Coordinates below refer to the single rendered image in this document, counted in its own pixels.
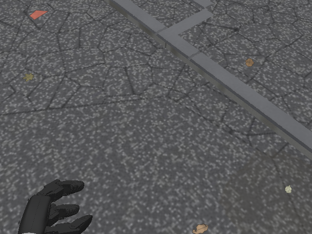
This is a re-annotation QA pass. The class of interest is left robot hand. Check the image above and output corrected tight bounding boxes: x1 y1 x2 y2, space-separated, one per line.
18 179 93 234

